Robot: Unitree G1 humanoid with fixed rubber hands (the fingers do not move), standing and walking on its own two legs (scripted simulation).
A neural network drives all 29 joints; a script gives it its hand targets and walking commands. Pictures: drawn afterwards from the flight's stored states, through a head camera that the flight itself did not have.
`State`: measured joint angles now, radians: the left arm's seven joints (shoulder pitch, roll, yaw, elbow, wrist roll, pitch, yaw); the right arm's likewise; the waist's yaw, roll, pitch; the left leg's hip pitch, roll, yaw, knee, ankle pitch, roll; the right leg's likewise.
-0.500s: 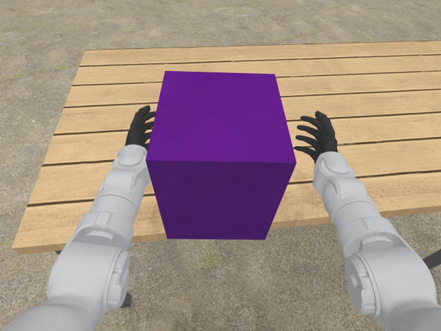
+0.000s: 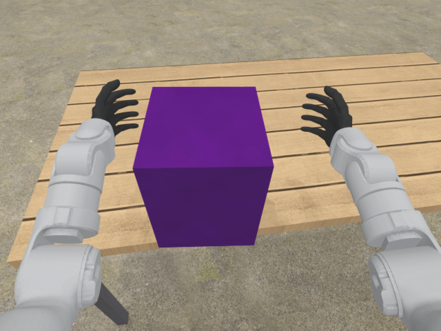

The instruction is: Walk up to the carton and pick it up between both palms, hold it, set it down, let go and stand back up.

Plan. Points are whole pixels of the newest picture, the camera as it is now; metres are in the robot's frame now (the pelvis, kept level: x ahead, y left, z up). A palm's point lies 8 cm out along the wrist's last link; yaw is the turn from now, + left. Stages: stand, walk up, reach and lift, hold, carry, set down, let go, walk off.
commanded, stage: set down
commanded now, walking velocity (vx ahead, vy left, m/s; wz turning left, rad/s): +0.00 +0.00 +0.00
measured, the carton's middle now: (205, 169) +0.41 +0.05 +0.07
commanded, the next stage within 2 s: none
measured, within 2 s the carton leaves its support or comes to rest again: neither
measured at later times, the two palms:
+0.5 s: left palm (96, 146) +0.37 +0.23 +0.16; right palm (335, 150) +0.38 -0.17 +0.16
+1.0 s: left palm (93, 165) +0.34 +0.23 +0.16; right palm (343, 171) +0.34 -0.18 +0.15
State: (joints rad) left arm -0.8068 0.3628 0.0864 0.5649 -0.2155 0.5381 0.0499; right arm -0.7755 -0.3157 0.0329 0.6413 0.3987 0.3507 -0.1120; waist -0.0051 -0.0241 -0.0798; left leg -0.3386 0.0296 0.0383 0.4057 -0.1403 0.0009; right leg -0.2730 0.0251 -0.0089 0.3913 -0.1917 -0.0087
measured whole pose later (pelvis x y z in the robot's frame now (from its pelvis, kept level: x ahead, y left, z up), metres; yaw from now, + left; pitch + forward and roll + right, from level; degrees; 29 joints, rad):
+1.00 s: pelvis -0.02 +0.01 +0.00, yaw +0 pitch -1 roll +0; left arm -0.50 0.31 0.13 0.09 -0.22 0.72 0.07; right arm -0.46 -0.29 -0.01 0.26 0.40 0.44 -0.10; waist 0.00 -0.05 0.00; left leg -0.24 0.02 0.05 0.36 -0.10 0.01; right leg -0.18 0.01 0.00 0.37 -0.16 0.00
